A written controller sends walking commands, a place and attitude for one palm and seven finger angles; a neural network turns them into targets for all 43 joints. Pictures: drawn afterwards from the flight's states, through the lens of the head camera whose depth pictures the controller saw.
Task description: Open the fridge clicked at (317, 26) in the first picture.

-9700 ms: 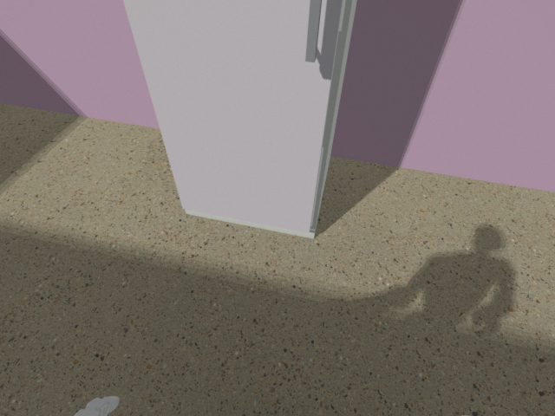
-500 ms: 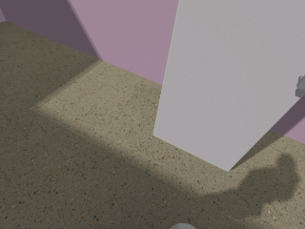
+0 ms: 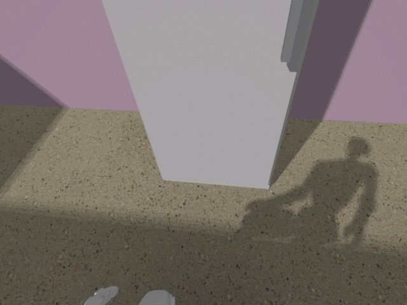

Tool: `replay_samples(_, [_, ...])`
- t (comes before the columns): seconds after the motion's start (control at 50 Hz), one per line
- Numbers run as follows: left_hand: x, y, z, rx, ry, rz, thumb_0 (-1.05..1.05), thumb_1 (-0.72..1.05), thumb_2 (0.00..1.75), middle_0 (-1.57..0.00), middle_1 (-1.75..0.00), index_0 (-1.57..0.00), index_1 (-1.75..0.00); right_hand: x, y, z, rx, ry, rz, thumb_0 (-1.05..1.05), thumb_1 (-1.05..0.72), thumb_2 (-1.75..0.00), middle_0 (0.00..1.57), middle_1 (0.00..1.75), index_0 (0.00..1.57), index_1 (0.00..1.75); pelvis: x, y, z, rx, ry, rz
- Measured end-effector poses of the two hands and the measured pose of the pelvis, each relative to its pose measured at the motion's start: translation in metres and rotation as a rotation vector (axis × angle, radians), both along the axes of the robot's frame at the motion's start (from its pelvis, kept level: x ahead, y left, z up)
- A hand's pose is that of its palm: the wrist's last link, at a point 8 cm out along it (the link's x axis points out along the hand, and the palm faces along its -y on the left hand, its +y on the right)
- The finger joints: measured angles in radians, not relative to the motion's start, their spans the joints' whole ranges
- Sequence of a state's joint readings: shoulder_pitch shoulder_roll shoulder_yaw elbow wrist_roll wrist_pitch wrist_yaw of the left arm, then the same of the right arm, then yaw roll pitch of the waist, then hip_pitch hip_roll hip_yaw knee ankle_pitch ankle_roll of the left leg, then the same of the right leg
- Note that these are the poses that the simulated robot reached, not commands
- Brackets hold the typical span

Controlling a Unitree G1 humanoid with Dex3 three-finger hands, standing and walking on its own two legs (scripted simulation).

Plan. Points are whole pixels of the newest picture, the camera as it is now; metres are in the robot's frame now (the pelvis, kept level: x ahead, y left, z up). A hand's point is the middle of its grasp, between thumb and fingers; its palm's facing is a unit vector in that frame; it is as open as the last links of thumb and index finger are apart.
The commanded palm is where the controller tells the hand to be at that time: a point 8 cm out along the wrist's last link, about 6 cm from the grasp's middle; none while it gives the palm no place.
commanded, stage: turn to face it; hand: right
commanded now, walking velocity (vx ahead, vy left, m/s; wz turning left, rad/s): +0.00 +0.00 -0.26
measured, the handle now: (294, 3) +0.75 -0.22 +0.23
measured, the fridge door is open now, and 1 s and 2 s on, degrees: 0 0 0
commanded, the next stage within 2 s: take the last steps up to it in 0.14 s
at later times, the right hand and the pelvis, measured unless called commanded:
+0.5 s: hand out of the picture +0.02 -0.13 -0.15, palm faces +0.15 +0.96 -0.25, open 7.3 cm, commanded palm none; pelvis -0.02 +0.06 +0.00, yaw -6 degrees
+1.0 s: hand out of the picture -0.09 -0.10 -0.17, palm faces +0.33 +0.94 -0.09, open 7.4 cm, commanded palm none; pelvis +0.09 -0.03 -0.02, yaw -9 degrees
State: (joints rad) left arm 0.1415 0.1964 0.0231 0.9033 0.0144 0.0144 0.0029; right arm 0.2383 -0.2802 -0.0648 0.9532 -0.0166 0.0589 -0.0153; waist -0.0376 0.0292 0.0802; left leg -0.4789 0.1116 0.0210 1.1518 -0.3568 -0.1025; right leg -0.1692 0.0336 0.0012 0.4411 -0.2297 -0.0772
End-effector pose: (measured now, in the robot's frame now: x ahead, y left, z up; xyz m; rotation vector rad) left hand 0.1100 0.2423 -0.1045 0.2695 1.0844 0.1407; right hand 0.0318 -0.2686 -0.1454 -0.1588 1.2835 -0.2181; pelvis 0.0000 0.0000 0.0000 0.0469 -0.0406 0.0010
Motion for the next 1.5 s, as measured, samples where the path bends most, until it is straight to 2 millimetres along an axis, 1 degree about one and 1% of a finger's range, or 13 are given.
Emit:
replay_samples(0.14, [-0.045, -0.009, -0.016, -0.043, 0.08, 0.043, 0.01, 0.91, 0.9, -0.21, -0.3, -0.2, -0.3, 0.015, 0.007, 0.007, -0.002, -0.065, 0.003, 0.01, -0.91, -0.9, 0.19, 0.3, 0.2, 0.3, -0.006, 0.0, 0.0, -0.022, -0.005, -0.033])
replay_samples(0.32, [-0.122, 0.014, -0.042, -0.081, 0.252, 0.093, 0.01, 0.91, 0.9, -0.21, -0.3, -0.2, -0.3, 0.027, 0.044, 0.019, -0.013, -0.135, 0.021, 0.01, -0.91, -0.9, 0.19, 0.3, 0.2, 0.3, -0.02, 0.022, -0.004, -0.047, 0.006, -0.08])
replay_samples(0.46, [-0.147, 0.043, -0.061, -0.128, 0.324, 0.097, 0.01, 0.91, 0.9, -0.2, -0.3, -0.2, -0.3, -0.005, 0.087, 0.022, -0.018, -0.14, -0.006, 0.01, -0.91, -0.9, 0.2, 0.3, 0.2, 0.3, -0.019, 0.052, -0.007, -0.069, -0.003, -0.101])
replay_samples(0.6, [-0.121, 0.059, -0.05, -0.134, 0.305, 0.069, 0.01, 0.91, 0.9, -0.2, -0.3, -0.2, -0.3, -0.082, 0.107, 0.026, -0.008, 0.037, -0.126, 0.01, -0.93, -0.9, 0.2, 0.3, 0.2, 0.3, -0.005, 0.062, 0.006, -0.085, -0.004, -0.126])
replay_samples(0.72, [-0.08, 0.051, -0.049, -0.115, 0.322, 0.005, 0.01, 0.91, 0.9, -0.2, -0.3, -0.2, -0.3, -0.131, 0.131, 0.022, 0.056, 0.177, -0.232, 0.01, -0.92, -0.9, 0.2, 0.3, 0.2, 0.3, 0.015, 0.053, 0.005, -0.065, 0.012, -0.153])
replay_samples(0.84, [0.0, 0.014, -0.046, -0.103, 0.25, -0.083, 0.01, 0.92, 0.9, -0.2, -0.3, -0.19, -0.3, -0.156, 0.147, 0.019, 0.15, 0.313, -0.314, 0.01, -0.91, -0.9, 0.2, 0.3, 0.2, 0.3, 0.044, 0.028, 0.0, -0.044, 0.035, -0.165])
replay_samples(0.94, [0.089, -0.042, -0.041, -0.102, 0.116, -0.169, 0.01, 0.92, 0.9, -0.2, -0.3, -0.19, -0.3, -0.151, 0.137, 0.01, 0.22, 0.406, -0.353, 0.01, -0.91, -0.9, 0.2, 0.3, 0.2, 0.3, 0.073, -0.005, -0.011, -0.032, 0.048, -0.165])
replay_samples(1.04, [0.141, -0.088, -0.036, -0.109, -0.028, -0.169, 0.01, 0.91, 0.9, -0.2, -0.3, -0.2, -0.3, -0.104, 0.09, -0.008, 0.231, 0.408, -0.298, 0.01, -0.91, -0.9, 0.2, 0.3, 0.2, 0.3, 0.101, -0.037, -0.019, -0.037, 0.021, -0.129])
replay_samples(1.1, [0.139, -0.099, -0.029, -0.12, -0.037, -0.102, 0.0, 0.92, 0.9, -0.2, -0.3, -0.2, -0.3, -0.045, 0.047, -0.012, 0.18, 0.305, -0.236, 0.01, -0.91, -0.9, 0.2, 0.3, 0.2, 0.3, 0.118, -0.049, -0.011, -0.037, 0.003, -0.113])
replay_samples(1.18, [0.141, -0.087, -0.018, -0.077, -0.067, -0.016, -0.05, 0.97, 0.9, -0.21, -0.3, -0.2, -0.3, 0.047, -0.005, -0.011, 0.099, 0.119, -0.158, 0.01, -0.91, -0.9, 0.19, 0.3, 0.19, 0.3, 0.139, -0.059, -0.004, -0.048, -0.003, -0.099])
replay_samples(1.26, [0.12, -0.077, -0.024, -0.053, 0.038, 0.014, -0.04, 0.96, 0.9, -0.2, -0.3, -0.2, -0.3, 0.132, -0.036, -0.002, 0.041, -0.049, -0.115, 0.01, -0.92, -0.9, 0.19, 0.3, 0.19, 0.3, 0.161, -0.062, -0.003, -0.058, -0.004, -0.094])
replay_samples(1.36, [0.079, -0.076, -0.038, -0.07, 0.218, 0.071, -0.02, 0.94, 0.9, -0.2, -0.3, -0.2, -0.3, 0.211, -0.042, 0.01, 0.016, -0.154, -0.055, 0.0, -0.92, -0.9, 0.19, 0.29, 0.19, 0.3, 0.188, -0.06, -0.004, -0.062, -0.009, -0.094])
replay_samples(1.5, [0.032, -0.075, -0.051, -0.136, 0.454, 0.174, 0.0, 0.92, 0.9, -0.2, -0.3, -0.2, -0.3, 0.29, -0.005, 0.011, 0.021, -0.152, 0.063, 0.01, -0.91, -0.9, 0.19, 0.3, 0.19, 0.3, 0.229, -0.04, -0.012, -0.067, -0.011, -0.072])
